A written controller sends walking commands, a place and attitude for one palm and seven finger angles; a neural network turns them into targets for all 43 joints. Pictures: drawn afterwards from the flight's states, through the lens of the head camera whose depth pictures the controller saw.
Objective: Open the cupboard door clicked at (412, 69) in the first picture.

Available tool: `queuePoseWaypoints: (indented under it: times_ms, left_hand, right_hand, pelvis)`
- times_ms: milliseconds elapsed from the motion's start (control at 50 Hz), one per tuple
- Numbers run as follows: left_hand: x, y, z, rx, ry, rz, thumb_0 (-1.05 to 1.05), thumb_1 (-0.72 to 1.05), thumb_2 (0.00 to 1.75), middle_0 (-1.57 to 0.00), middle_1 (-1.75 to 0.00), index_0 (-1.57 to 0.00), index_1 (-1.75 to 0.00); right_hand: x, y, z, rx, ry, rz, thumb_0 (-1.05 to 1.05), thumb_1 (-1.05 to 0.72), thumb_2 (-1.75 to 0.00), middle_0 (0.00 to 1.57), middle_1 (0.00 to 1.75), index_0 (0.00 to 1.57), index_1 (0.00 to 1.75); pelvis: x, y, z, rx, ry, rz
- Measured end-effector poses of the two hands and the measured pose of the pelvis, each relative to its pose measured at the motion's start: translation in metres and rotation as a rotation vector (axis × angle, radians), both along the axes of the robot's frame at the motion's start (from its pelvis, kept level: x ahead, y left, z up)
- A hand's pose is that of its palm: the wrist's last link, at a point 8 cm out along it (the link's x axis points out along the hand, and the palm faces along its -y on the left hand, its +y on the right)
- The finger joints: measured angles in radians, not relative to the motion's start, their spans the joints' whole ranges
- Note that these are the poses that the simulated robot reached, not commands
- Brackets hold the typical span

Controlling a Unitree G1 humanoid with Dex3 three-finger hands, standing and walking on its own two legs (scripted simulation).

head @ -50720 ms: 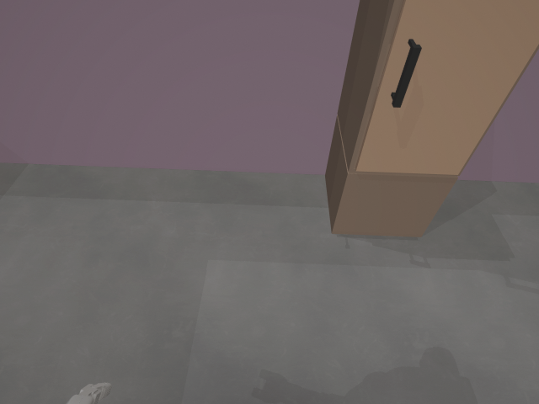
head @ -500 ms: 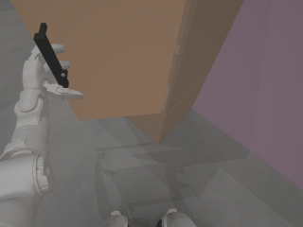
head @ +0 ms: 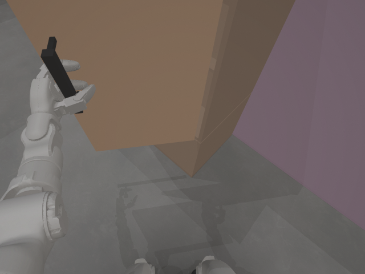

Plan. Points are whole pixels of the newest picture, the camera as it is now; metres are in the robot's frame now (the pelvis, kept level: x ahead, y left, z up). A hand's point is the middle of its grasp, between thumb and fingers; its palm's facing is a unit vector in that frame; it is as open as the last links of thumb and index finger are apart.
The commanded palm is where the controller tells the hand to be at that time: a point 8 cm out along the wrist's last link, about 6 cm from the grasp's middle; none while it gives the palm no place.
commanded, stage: close the thumb around the handle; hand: left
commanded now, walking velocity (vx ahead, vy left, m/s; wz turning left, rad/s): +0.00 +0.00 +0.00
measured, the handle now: (66, 78) +0.52 +0.24 +0.09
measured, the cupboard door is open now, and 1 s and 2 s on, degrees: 51 78 95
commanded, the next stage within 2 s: pull the door open along its arc in 0.22 s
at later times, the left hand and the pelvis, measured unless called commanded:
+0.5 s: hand (77, 100) +0.46 +0.20 +0.09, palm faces +0.09 -1.00 +0.00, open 5.5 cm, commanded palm +0.41 +0.25 +0.09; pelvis +0.00 +0.00 +0.00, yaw +0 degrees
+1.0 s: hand (105, 151) +0.34 +0.13 +0.09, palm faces +0.38 -0.92 +0.05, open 6.0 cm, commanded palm +0.28 +0.19 +0.09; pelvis +0.00 -0.01 +0.01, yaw +0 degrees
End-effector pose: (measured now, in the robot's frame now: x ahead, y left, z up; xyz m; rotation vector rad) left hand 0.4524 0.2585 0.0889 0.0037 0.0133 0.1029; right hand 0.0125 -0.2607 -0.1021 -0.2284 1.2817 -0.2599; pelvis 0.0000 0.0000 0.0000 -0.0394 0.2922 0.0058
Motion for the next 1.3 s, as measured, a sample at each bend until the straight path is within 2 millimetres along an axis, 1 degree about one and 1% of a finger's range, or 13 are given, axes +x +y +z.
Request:
queuePoseWaypoints:
  times_ms: [100, 180, 280, 400, 520, 620, 700, 740, 860, 940, 1020, 1140, 1300]
  left_hand:
    - [-0.003, 0.0, 0.001, -0.002, -0.008, -0.003, 0.0, 0.63, 0.78, -0.36, -1.32, -0.36, -1.33]
    - [-0.006, 0.0, 0.001, -0.003, -0.008, -0.004, 0.0, 0.77, 0.84, -0.37, -1.34, -0.37, -1.34]
    - [-0.006, -0.001, 0.001, -0.003, -0.007, 0.002, 0.01, 0.77, 0.83, -0.36, -1.35, -0.37, -1.35]
    - [-0.008, -0.001, 0.001, -0.003, -0.008, 0.0, 0.01, 0.77, 0.83, -0.36, -1.35, -0.37, -1.35]
    - [-0.018, -0.003, 0.0, -0.004, -0.015, -0.011, 0.01, 0.76, 0.8, -0.37, -1.35, -0.37, -1.35]
    - [-0.039, -0.009, 0.0, -0.008, -0.027, -0.03, 0.01, 0.75, 0.77, -0.37, -1.35, -0.37, -1.35]
    - [-0.064, -0.018, -0.001, -0.012, -0.039, -0.053, 0.01, 0.74, 0.75, -0.37, -1.35, -0.36, -1.35]
    - [-0.078, -0.024, -0.002, -0.026, -0.044, -0.051, 0.01, 0.73, 0.74, -0.37, -1.35, -0.36, -1.35]
    - [-0.117, -0.051, -0.005, -0.127, -0.057, 0.15, 0.02, 0.69, 0.72, -0.37, -1.35, -0.38, -1.35]
    - [-0.139, -0.071, -0.002, -0.083, -0.044, 0.241, 0.01, 0.69, 0.72, -0.38, -1.35, -0.37, -1.34]
    - [-0.157, -0.09, 0.001, -0.041, -0.021, 0.312, 0.01, 0.69, 0.73, -0.38, -1.34, -0.37, -1.34]
    - [-0.175, -0.113, 0.004, -0.042, 0.011, 0.398, 0.01, 0.69, 0.75, -0.35, -1.33, -0.38, -1.35]
    - [-0.201, -0.145, 0.006, -0.021, 0.032, 0.383, 0.01, 0.71, 0.76, -0.32, -1.32, -0.37, -1.35]
  right_hand:
    - [0.01, -0.002, 0.001, -0.003, -0.027, 0.008, 0.0, -0.9, -0.9, 0.2, 0.29, 0.21, 0.3]
    - [0.016, -0.003, 0.001, -0.002, -0.038, 0.016, 0.0, -0.9, -0.9, 0.2, 0.29, 0.21, 0.3]
    - [0.02, -0.003, 0.0, -0.002, -0.045, 0.023, 0.0, -0.9, -0.9, 0.2, 0.29, 0.21, 0.3]
    - [0.018, -0.004, 0.0, 0.0, -0.046, 0.017, 0.0, -0.9, -0.9, 0.2, 0.29, 0.21, 0.3]
    - [0.016, -0.003, 0.002, 0.011, -0.057, -0.003, 0.01, -0.9, -0.9, 0.2, 0.29, 0.21, 0.3]
    - [0.025, 0.0, 0.005, 0.03, -0.098, -0.012, 0.01, -0.9, -0.9, 0.2, 0.29, 0.21, 0.3]
    - [0.043, 0.004, 0.01, 0.047, -0.165, 0.0, 0.01, -0.9, -0.9, 0.2, 0.29, 0.2, 0.3]
    - [0.056, 0.006, 0.012, 0.054, -0.209, 0.014, 0.01, -0.9, -0.9, 0.2, 0.29, 0.2, 0.3]
    - [0.105, 0.017, 0.022, 0.083, -0.347, 0.111, 0.01, -0.9, -0.9, 0.2, 0.29, 0.2, 0.3]
    - [0.136, 0.027, 0.03, 0.11, -0.43, 0.177, 0.01, -0.9, -0.9, 0.2, 0.29, 0.2, 0.3]
    - [0.157, 0.036, 0.034, 0.133, -0.47, 0.226, 0.01, -0.9, -0.9, 0.2, 0.29, 0.2, 0.3]
    - [0.169, 0.037, 0.037, 0.137, -0.469, 0.26, 0.01, -0.9, -0.9, 0.2, 0.29, 0.2, 0.3]
    - [0.166, 0.02, 0.033, 0.128, -0.446, 0.246, 0.01, -0.9, -0.9, 0.2, 0.29, 0.21, 0.3]
  pelvis:
    - [0.002, -0.001, 0.001, 0.001, -0.001, -0.002]
    - [0.002, -0.001, 0.001, 0.001, -0.006, 0.001]
    - [0.001, -0.002, 0.0, 0.002, -0.008, 0.004]
    - [0.0, -0.003, 0.001, 0.003, -0.009, 0.0]
    - [0.003, -0.003, 0.003, 0.007, -0.019, -0.012]
    - [0.006, -0.002, 0.007, 0.01, -0.039, -0.021]
    - [0.008, -0.001, 0.011, 0.013, -0.06, -0.025]
    - [0.009, 0.0, 0.012, 0.015, -0.071, -0.027]
    - [0.007, -0.001, 0.014, 0.025, -0.1, -0.021]
    - [0.005, -0.004, 0.014, 0.031, -0.118, -0.013]
    - [0.004, -0.009, 0.015, 0.036, -0.141, 0.001]
    - [0.005, -0.02, 0.017, 0.041, -0.169, 0.023]
    - [0.011, -0.032, 0.017, 0.047, -0.194, 0.035]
